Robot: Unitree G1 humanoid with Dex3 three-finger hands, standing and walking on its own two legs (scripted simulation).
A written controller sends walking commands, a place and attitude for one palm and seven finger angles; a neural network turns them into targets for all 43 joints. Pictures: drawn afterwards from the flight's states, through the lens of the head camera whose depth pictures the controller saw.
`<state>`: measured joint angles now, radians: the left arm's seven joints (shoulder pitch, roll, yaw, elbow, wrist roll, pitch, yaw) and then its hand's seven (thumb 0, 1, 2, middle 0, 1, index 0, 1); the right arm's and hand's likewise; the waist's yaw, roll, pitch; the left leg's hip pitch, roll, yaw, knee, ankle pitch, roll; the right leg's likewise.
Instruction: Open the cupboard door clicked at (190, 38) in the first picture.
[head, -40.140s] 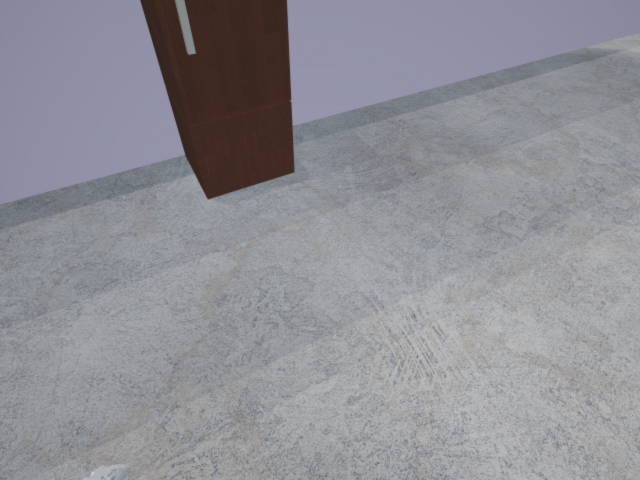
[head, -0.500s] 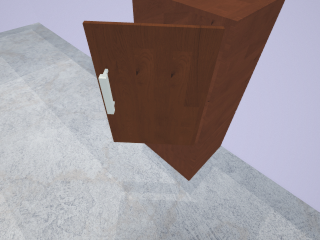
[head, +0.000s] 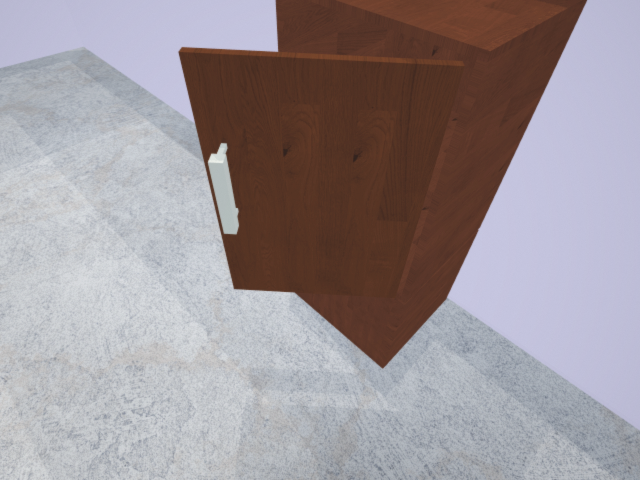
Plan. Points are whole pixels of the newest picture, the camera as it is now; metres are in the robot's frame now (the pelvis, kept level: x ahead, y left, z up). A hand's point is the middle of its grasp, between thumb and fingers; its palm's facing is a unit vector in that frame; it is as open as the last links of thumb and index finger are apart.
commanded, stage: shuffle to correct the standing spot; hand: left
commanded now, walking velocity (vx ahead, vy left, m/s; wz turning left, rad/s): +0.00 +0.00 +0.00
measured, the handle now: (227, 189) +0.59 +0.22 +0.01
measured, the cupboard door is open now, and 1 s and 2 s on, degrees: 42 42 42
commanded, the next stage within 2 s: come to a stop and stand still in 0.20 s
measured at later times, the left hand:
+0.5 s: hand out of the picture +0.02 +0.16 -0.19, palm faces +0.04 -0.99 -0.14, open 7.4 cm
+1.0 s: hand out of the picture +0.05 +0.19 -0.17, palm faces -0.01 -0.97 -0.24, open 7.4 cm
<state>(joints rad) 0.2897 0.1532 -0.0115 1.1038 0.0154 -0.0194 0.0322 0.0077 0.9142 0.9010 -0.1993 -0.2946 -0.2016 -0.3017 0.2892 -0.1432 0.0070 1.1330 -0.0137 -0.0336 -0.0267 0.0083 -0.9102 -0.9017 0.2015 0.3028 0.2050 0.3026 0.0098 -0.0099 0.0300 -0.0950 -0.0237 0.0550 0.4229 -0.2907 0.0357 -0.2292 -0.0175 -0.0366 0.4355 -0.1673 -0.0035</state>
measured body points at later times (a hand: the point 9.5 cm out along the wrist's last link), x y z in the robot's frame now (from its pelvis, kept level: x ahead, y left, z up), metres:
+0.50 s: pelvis +0.04 +0.01 -0.01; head +0.06 +0.02 +0.44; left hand +0.02 +0.21 -0.18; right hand +0.00 -0.20 -0.17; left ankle -0.04 +0.09 -0.74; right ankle +0.04 -0.12 -0.74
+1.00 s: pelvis +0.01 +0.01 -0.01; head +0.00 -0.01 +0.44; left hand +0.05 +0.24 -0.15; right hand +0.04 -0.22 -0.17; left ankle -0.04 +0.09 -0.74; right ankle +0.04 -0.12 -0.74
